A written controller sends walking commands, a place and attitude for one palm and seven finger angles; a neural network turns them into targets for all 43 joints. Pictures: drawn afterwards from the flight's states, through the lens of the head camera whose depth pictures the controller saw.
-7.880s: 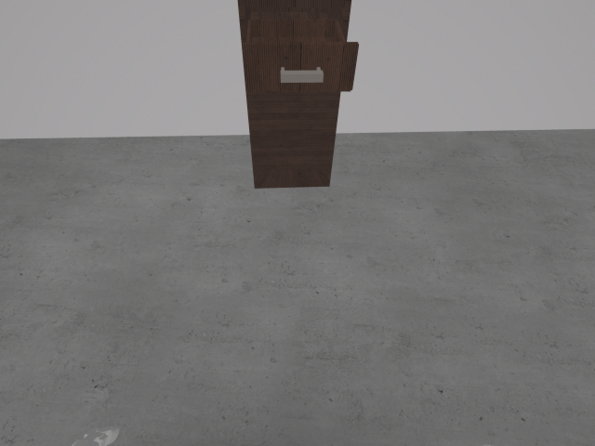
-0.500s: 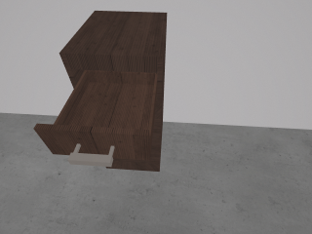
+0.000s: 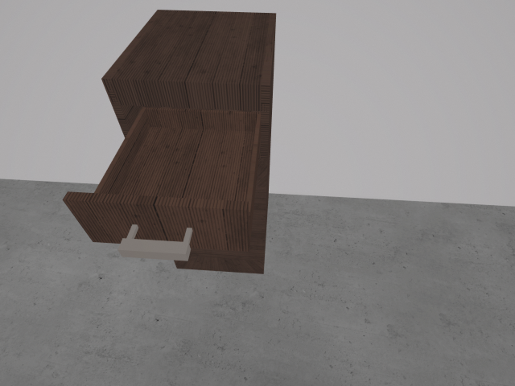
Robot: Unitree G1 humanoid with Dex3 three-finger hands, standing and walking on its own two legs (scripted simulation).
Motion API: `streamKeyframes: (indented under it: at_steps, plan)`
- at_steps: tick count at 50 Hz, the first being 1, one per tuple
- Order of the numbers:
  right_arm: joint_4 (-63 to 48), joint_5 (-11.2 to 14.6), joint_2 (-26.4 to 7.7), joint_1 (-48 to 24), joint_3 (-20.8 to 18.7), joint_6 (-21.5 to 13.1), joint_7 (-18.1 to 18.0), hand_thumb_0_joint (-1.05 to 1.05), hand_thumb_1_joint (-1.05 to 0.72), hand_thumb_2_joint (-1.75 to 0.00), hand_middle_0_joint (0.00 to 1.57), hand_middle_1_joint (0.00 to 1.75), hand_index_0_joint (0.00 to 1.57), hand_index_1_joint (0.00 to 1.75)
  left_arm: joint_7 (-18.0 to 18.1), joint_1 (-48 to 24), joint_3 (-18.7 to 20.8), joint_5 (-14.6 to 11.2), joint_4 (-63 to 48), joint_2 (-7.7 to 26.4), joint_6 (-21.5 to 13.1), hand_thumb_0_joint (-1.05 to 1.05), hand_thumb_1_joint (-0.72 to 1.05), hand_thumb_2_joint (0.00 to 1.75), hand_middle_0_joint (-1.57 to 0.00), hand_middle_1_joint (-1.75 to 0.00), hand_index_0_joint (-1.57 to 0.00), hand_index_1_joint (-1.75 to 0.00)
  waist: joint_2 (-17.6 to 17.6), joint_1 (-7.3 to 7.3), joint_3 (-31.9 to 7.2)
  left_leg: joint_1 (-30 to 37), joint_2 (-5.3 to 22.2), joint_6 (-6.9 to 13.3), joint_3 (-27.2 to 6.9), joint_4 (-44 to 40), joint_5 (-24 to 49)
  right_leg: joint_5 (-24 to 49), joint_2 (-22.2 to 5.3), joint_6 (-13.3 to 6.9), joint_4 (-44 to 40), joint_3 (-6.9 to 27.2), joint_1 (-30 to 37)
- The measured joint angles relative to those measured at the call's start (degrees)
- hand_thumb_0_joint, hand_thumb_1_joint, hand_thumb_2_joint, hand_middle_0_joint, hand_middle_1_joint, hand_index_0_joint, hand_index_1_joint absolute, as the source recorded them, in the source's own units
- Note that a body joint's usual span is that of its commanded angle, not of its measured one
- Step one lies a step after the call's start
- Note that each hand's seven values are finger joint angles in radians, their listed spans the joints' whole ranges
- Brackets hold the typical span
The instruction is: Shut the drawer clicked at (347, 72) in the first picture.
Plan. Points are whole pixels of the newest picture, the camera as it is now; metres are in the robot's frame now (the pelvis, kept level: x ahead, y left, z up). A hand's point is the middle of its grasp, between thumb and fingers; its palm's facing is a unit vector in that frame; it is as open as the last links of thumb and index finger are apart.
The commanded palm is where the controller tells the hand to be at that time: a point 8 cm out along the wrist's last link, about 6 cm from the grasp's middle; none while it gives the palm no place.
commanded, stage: come to a stop and stand still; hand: left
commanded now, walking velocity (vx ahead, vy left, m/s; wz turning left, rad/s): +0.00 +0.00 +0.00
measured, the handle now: (158, 240) +0.37 +0.22 -0.02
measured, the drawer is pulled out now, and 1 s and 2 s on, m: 0.30 0.30 0.30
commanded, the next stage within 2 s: look again from close up in 0.06 s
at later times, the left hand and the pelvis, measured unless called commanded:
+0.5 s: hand out of the picture +0.00 +0.22 -0.18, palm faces +0.02 -0.98 -0.22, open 7.4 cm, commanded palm none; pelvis -0.02 +0.04 -0.01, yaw -1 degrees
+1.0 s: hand out of the picture -0.01 +0.19 -0.18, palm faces +0.01 -0.99 -0.16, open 7.4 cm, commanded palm none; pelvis +0.02 +0.03 -0.01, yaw -1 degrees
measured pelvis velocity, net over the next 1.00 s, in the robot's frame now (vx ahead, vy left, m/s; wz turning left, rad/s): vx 0.02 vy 0.03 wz -0.02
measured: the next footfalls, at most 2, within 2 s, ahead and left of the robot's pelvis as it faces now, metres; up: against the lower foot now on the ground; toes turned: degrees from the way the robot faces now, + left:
left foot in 1.24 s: +0.08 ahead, +0.12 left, +0.00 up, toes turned +5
right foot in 1.44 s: +0.14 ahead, -0.10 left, +0.00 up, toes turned -2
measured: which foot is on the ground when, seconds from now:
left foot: down 0.00-1.00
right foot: down 0.00-1.00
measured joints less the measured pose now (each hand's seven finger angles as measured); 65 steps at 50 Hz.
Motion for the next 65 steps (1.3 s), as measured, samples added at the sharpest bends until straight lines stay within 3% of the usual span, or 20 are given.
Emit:
streamKeyframes:
  at_steps: [8, 12, 16, 24, 35, 52, 57, 60, 63, 65]
  plan:
    - [0.2, 0.0, 0.4, 1.3, -0.1, -0.3, 0.0, 0.00, -0.91, -0.90, 0.20, 0.30, 0.20, 0.29, 0.3, -1.0, 0.2, 0.1, -0.6, 0.6, -0.1, 0.01, 0.91, 0.90, -0.20, -0.30, -0.20, -0.30, -0.4, -0.38, -0.4, -0.4, -0.6, 0.5, 0.4, 0.3, 0.1, 0.0, -0.6, 0.5, 0.8, 0.4, -0.7]
    - [-2.8, 0.0, -0.9, 0.2, -0.4, -0.2, 0.5, 0.00, -0.91, -0.90, 0.20, 0.30, 0.20, 0.29, 1.1, -1.0, -0.4, 0.6, -2.1, 0.3, -1.8, 0.01, 0.91, 0.90, -0.20, -0.30, -0.20, -0.30, 1.4, -0.83, 0.4, -5.6, 0.1, 1.2, 0.0, 8.1, -2.7, -0.3, 0.0, 0.8, 3.5, 0.3, -3.5]
    - [-4.8, -0.2, -1.4, 0.5, -0.3, -0.9, 0.8, 0.00, -0.91, -0.90, 0.20, 0.30, 0.19, 0.29, 0.4, -0.8, -0.6, 0.5, -2.2, 0.7, -0.8, 0.01, 0.91, 0.90, -0.20, -0.30, -0.20, -0.30, 1.3, -1.59, -1.1, -6.0, -1.4, 2.2, 0.6, 9.6, -3.7, -2.0, -1.6, 1.7, 6.8, 1.0, -4.8]
    - [-5.3, -0.4, -0.8, 1.1, 1.0, -1.2, 0.9, 0.01, -0.92, -0.90, 0.20, 0.30, 0.20, 0.29, 0.0, -1.1, -0.7, 0.5, -3.6, 1.6, 0.0, 0.01, 0.91, 0.90, -0.20, -0.30, -0.20, -0.30, 0.9, -0.61, -3.1, -4.4, -4.0, 3.8, 1.6, 7.1, -2.5, -2.2, -4.0, 3.2, 7.5, 2.3, -4.8]
    - [-3.9, -0.2, -1.2, 0.4, 1.3, -1.6, 0.9, 0.00, -0.91, -0.90, 0.20, 0.30, 0.20, 0.29, -0.1, -0.1, -1.0, 0.4, -3.0, 0.7, 0.2, 0.01, 0.91, 0.90, -0.20, -0.30, -0.20, -0.30, 0.1, -0.20, -0.6, -3.6, -5.0, 4.5, 2.1, 4.3, -1.2, -1.7, -4.9, 4.0, 6.5, 2.8, -4.8]
    - [-1.9, -0.6, -1.0, 1.3, 0.3, -1.3, 0.5, 0.00, -0.91, -0.90, 0.20, 0.30, 0.20, 0.29, -1.0, 2.3, -0.1, 1.3, -1.5, -0.3, -0.1, 0.01, 0.90, 0.90, -0.20, -0.30, -0.20, -0.30, -0.3, -0.28, -0.9, -2.5, -3.4, 3.0, 1.5, 8.2, -6.8, -8.6, -3.5, 2.4, 12.6, 2.2, -4.8]
    - [-2.2, -0.5, -0.7, 0.7, 0.1, -1.5, 0.4, 0.00, -0.91, -0.90, 0.20, 0.30, 0.20, 0.29, -0.8, 1.8, 0.6, 1.1, -2.2, -0.4, -1.9, 0.00, 0.90, 0.90, -0.20, -0.30, -0.20, -0.30, 0.3, -0.45, 0.0, -6.4, -1.8, 3.1, 1.6, 16.7, -10.8, -11.5, -2.6, 1.3, 14.6, 0.1, -4.7]
    - [-2.6, -0.4, -0.6, -1.0, -0.1, -1.2, 0.7, 0.00, -0.91, -0.90, 0.20, 0.30, 0.20, 0.29, -0.3, 2.1, 0.9, 1.5, -2.6, -0.4, -2.5, 0.00, 0.90, 0.90, -0.20, -0.30, -0.20, -0.30, -0.6, 0.32, 0.7, -10.2, -1.7, 3.5, 2.9, 21.5, -14.6, -12.0, -2.6, 1.1, 13.7, -0.7, -3.4]
    - [-3.3, -0.8, -0.7, -2.7, -0.3, -2.5, 0.6, 0.01, -0.92, -0.90, 0.20, 0.30, 0.20, 0.29, -0.4, 3.2, 1.0, 1.1, -2.3, -0.1, -1.6, 0.00, 0.90, 0.90, -0.20, -0.30, -0.20, -0.30, -2.0, 0.64, 1.3, -9.0, -2.1, 3.9, 4.3, 14.1, -4.5, -13.5, -2.9, 1.3, 16.4, 0.1, -3.2]
    - [-3.6, -1.0, -0.8, -2.9, -0.3, -3.3, 0.1, 0.01, -0.93, -0.90, 0.20, 0.30, 0.20, 0.29, -0.2, 3.3, 0.8, 0.7, -1.2, 0.1, -0.2, 0.00, 0.90, 0.90, -0.20, -0.30, -0.20, -0.30, -3.1, 0.50, 1.0, -7.4, -2.6, 4.1, 5.4, 14.1, -5.7, -17.9, -3.1, 1.2, 24.4, 1.5, -5.6]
